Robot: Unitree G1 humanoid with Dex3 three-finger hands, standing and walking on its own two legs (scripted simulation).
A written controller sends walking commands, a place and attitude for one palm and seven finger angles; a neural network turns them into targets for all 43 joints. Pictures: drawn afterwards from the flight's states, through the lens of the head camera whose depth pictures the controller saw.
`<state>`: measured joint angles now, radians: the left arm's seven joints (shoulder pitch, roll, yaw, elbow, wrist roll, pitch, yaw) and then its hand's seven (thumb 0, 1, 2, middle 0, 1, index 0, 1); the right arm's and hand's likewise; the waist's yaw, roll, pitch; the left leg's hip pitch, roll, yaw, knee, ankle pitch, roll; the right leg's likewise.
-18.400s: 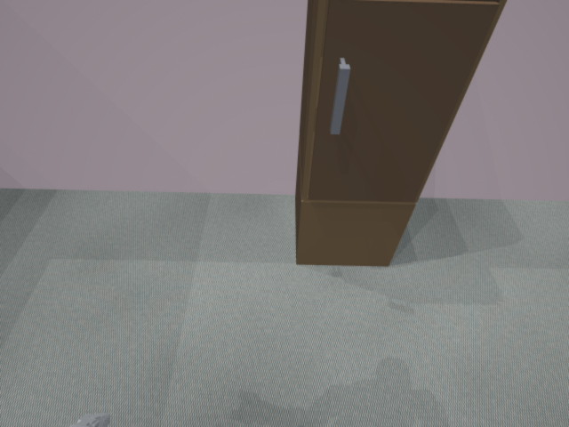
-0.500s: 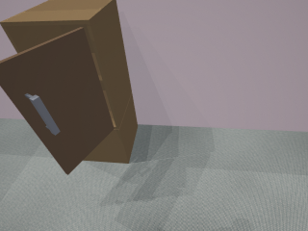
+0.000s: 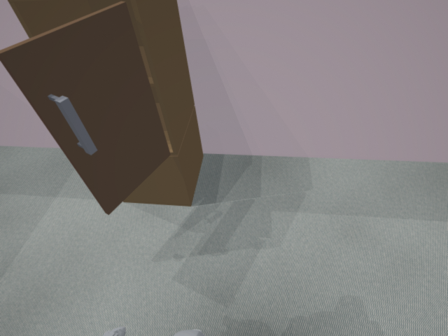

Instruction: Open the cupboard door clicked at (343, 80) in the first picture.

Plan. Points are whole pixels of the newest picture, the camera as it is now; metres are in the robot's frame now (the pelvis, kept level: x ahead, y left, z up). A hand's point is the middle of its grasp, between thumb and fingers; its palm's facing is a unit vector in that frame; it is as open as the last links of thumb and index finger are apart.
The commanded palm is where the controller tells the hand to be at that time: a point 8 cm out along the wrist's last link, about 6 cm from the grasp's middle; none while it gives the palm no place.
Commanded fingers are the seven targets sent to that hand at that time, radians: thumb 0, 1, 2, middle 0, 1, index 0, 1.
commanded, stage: relax the arm and regain balance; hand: left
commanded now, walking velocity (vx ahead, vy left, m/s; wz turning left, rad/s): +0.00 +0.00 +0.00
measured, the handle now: (72, 125) +0.61 +0.41 +0.06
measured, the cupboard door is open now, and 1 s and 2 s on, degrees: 65 65 65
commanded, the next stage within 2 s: stand and wait in 0.42 s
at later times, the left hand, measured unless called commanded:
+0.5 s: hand out of the picture +0.11 +0.21 -0.14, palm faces +0.09 -0.97 -0.23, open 16.3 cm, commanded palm none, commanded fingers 0.00 -0.50 0.30 -0.15 -0.30 -0.15 -0.30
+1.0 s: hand out of the picture +0.13 +0.20 -0.14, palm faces +0.07 -0.98 -0.20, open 16.2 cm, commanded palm none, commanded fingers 0.00 -0.50 0.30 -0.15 -0.30 -0.15 -0.30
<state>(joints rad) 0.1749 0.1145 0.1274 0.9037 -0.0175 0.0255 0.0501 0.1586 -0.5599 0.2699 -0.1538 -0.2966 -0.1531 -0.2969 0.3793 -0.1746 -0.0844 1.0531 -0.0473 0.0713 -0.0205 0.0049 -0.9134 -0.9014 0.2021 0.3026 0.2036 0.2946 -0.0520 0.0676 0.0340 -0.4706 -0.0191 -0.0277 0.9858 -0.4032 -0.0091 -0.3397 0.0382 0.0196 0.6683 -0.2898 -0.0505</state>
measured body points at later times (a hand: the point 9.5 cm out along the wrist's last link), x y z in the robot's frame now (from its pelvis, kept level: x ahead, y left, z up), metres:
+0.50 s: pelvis -0.01 +0.02 +0.02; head +0.02 +0.01 +0.47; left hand +0.10 +0.26 -0.12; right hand -0.02 -0.19 -0.15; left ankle -0.04 +0.14 -0.72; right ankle +0.05 -0.09 -0.72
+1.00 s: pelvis +0.02 +0.02 +0.02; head +0.03 +0.01 +0.47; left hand +0.13 +0.25 -0.12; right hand +0.00 -0.19 -0.15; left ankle -0.04 +0.14 -0.72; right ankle +0.05 -0.09 -0.72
